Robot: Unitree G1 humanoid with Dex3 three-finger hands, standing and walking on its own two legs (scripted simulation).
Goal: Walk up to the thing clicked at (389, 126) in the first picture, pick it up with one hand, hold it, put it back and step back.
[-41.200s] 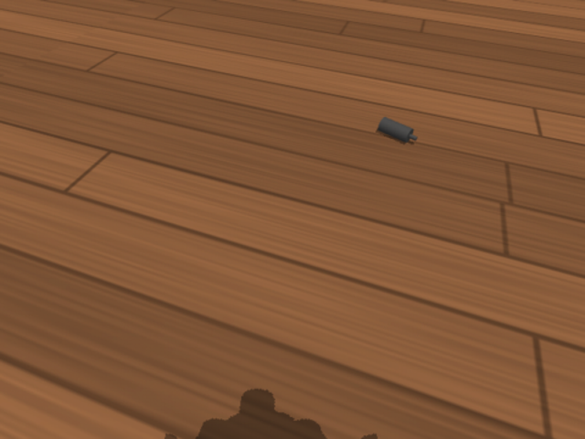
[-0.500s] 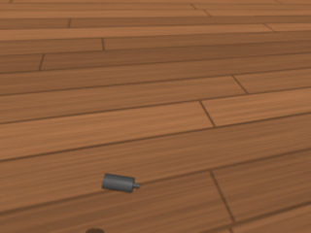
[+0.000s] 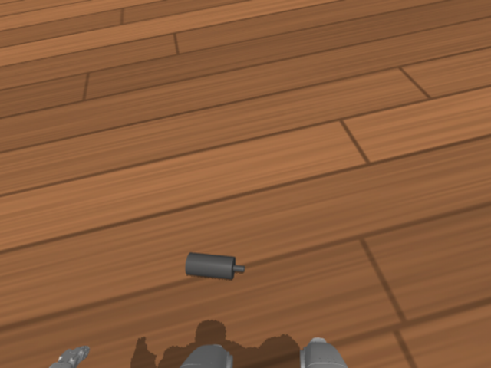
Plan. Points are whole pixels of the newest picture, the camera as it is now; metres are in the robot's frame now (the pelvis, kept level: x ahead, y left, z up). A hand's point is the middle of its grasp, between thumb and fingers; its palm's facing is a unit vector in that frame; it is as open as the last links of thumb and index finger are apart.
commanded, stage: walk up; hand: left
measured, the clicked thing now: (216, 266) +0.55 +0.19 -0.70
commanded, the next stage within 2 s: none
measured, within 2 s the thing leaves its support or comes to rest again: neither
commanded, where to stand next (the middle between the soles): +0.14 +0.01 m, yaw -6 degrees
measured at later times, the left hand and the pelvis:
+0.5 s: hand out of the picture +0.07 +0.29 -0.15, palm faces -0.15 -0.92 -0.36, open 7.4 cm; pelvis +0.01 +0.01 +0.01, yaw -3 degrees
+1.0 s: hand (109, 350) +0.18 +0.27 -0.14, palm faces -0.06 -0.90 -0.43, open 7.4 cm; pelvis +0.04 +0.00 +0.00, yaw -3 degrees
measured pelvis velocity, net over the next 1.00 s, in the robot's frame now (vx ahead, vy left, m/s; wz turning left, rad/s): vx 0.04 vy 0.00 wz -0.05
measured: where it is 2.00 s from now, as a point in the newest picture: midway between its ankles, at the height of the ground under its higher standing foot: outside the picture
